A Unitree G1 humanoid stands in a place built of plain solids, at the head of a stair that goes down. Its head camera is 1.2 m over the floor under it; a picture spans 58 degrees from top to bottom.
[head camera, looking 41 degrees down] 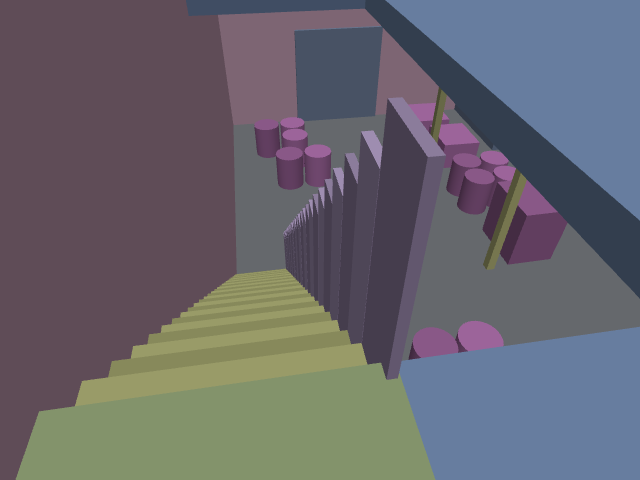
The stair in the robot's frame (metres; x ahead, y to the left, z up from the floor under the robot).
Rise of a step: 0.20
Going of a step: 0.22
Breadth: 1.02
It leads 9 degrees to the left of straight ahead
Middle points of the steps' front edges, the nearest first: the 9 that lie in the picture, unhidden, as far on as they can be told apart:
0.71 0.31 0.00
0.92 0.35 -0.19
1.13 0.38 -0.39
1.35 0.41 -0.58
1.56 0.45 -0.78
1.77 0.48 -0.98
1.98 0.52 -1.17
2.20 0.55 -1.37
2.41 0.59 -1.56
